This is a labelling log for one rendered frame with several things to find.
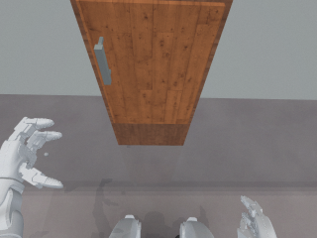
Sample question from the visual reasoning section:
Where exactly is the robot right thigh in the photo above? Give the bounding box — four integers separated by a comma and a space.
179, 220, 214, 238

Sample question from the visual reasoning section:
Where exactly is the handle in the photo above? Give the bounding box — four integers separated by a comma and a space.
93, 37, 112, 85

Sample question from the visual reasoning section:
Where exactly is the robot thigh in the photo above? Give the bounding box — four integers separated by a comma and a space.
109, 218, 142, 238
179, 220, 214, 238

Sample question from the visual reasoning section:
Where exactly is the robot left hand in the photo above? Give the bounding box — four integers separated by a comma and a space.
0, 117, 63, 189

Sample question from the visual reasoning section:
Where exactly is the robot right hand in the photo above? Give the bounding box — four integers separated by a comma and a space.
237, 195, 277, 238

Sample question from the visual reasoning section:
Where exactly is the robot left forearm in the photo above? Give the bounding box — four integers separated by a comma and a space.
0, 178, 25, 238

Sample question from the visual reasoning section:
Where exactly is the robot left thigh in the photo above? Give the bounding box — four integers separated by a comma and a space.
109, 218, 142, 238

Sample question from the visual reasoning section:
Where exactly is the cupboard door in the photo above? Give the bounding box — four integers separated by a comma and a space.
75, 0, 226, 124

